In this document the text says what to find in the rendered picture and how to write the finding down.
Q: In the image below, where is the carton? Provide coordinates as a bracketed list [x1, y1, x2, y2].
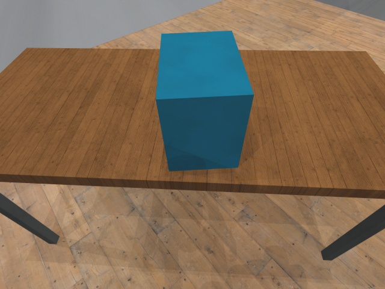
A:
[156, 31, 254, 172]

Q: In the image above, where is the table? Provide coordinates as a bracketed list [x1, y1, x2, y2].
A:
[0, 48, 385, 261]

